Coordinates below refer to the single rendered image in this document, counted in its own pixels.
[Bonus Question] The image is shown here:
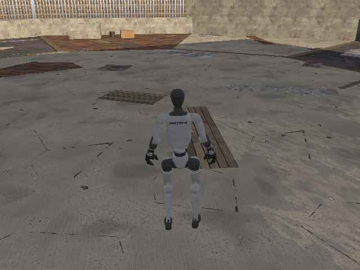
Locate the right robot hand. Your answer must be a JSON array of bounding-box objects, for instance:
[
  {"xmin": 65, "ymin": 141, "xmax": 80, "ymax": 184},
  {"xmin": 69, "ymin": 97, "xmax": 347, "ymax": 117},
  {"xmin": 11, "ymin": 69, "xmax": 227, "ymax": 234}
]
[{"xmin": 204, "ymin": 152, "xmax": 217, "ymax": 165}]

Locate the right robot upper arm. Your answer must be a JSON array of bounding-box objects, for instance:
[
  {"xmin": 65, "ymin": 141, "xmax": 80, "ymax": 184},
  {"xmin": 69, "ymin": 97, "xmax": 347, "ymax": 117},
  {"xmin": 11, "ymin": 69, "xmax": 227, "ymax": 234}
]
[{"xmin": 190, "ymin": 113, "xmax": 208, "ymax": 143}]

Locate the left robot hand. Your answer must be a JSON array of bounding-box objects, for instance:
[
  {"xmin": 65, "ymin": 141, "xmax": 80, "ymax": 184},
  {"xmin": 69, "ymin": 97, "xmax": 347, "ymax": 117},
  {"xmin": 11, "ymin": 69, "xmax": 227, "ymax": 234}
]
[{"xmin": 145, "ymin": 153, "xmax": 158, "ymax": 165}]

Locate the robot thigh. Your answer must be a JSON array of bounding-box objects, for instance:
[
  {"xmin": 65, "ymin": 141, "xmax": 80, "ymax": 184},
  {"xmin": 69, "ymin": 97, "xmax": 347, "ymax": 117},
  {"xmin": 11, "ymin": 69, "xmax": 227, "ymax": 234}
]
[
  {"xmin": 188, "ymin": 156, "xmax": 200, "ymax": 194},
  {"xmin": 161, "ymin": 157, "xmax": 173, "ymax": 194}
]

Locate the right robot forearm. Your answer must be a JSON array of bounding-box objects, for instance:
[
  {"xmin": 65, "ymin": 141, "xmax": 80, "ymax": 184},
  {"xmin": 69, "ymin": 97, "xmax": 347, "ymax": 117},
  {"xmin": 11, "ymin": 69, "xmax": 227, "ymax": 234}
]
[{"xmin": 203, "ymin": 134, "xmax": 214, "ymax": 155}]

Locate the robot left thigh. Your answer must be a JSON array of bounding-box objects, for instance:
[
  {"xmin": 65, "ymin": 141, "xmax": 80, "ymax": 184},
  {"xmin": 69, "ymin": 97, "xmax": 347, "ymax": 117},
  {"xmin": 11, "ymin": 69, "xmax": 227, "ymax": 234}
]
[{"xmin": 161, "ymin": 157, "xmax": 173, "ymax": 194}]

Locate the robot right thigh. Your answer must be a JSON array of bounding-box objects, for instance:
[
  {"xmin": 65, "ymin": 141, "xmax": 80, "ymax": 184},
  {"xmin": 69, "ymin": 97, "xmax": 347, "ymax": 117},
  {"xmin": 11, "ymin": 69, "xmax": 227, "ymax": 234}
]
[{"xmin": 188, "ymin": 156, "xmax": 200, "ymax": 194}]

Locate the left robot forearm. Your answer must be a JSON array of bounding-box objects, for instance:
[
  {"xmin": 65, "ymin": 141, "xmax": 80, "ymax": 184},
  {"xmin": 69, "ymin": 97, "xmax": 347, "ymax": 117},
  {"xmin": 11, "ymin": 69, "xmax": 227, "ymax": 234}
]
[{"xmin": 147, "ymin": 136, "xmax": 157, "ymax": 156}]

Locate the left robot upper arm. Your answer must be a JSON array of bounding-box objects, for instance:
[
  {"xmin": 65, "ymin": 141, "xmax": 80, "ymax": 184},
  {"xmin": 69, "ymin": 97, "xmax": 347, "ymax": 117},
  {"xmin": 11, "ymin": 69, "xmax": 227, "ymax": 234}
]
[{"xmin": 152, "ymin": 114, "xmax": 167, "ymax": 145}]

